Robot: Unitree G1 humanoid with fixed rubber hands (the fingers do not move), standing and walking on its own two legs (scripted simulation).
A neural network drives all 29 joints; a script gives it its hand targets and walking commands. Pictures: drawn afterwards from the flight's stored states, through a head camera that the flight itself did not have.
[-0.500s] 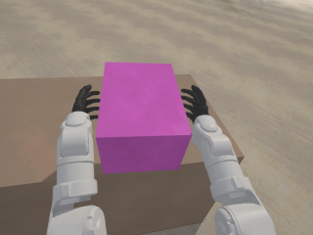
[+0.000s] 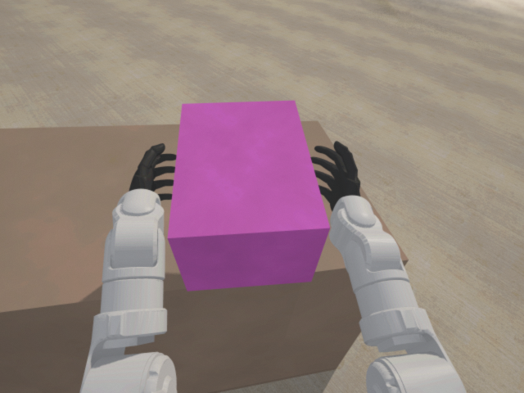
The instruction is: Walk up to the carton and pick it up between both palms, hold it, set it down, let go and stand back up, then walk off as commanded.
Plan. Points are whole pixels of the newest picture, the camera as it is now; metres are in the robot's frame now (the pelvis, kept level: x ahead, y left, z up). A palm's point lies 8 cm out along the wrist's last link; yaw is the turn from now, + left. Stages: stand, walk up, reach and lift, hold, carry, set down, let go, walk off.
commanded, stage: hold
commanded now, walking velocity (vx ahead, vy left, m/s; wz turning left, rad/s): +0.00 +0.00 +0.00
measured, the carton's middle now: (244, 189) +0.42 +0.02 +0.12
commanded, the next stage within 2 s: none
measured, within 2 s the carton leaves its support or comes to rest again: neither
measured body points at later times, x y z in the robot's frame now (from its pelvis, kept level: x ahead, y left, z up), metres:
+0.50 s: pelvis +0.00 +0.00 +0.00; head -0.04 +0.04 +0.45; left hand +0.38 +0.17 +0.17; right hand +0.39 -0.12 +0.18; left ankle +0.07 +0.11 -0.74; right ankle +0.01 -0.11 -0.74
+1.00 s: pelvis +0.00 +0.00 +0.00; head -0.08 +0.03 +0.44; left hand +0.36 +0.17 +0.21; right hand +0.36 -0.13 +0.22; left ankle +0.07 +0.11 -0.74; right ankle +0.01 -0.11 -0.74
